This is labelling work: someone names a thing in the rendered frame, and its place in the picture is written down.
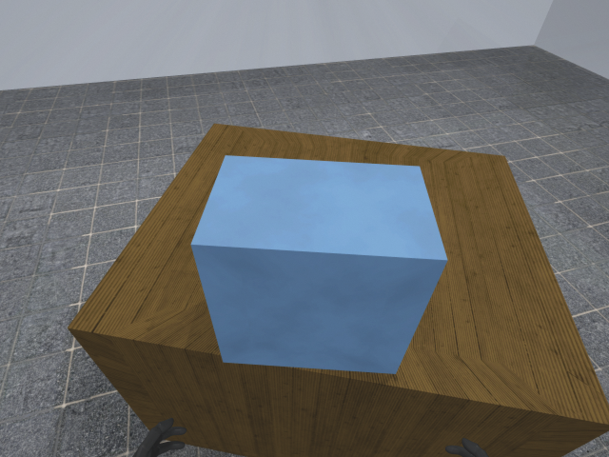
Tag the pedestal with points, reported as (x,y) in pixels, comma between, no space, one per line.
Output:
(496,359)

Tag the right robot hand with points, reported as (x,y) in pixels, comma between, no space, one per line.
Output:
(469,449)

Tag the left robot hand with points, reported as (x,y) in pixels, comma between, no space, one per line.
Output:
(151,446)

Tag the carton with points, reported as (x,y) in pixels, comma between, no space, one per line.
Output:
(317,264)

